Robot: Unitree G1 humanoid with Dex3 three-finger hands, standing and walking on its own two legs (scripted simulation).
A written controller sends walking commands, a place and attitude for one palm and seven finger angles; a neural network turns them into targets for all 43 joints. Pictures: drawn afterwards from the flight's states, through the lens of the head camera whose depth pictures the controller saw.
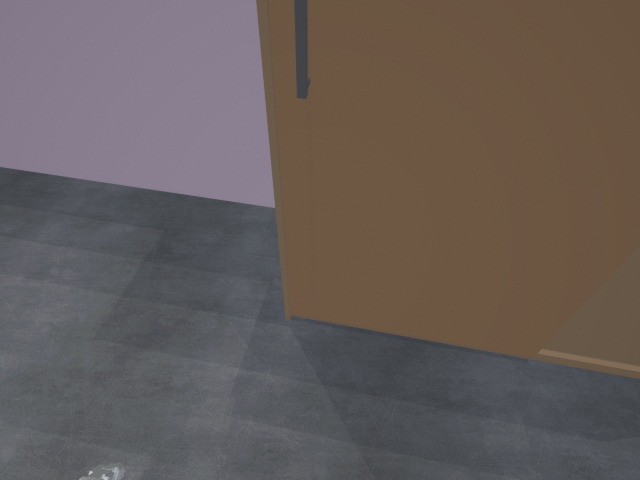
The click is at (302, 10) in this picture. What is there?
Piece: wardrobe's sliding door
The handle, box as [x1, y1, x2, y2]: [294, 0, 309, 98]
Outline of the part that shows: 294,0 297,97 305,98 307,95 307,87 309,84 309,78 307,77 306,0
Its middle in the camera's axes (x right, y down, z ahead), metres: -0.03 -0.35 +0.65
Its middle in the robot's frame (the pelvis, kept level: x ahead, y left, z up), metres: +0.75 +0.08 +0.23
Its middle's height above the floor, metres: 1.01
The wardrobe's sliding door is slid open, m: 0.00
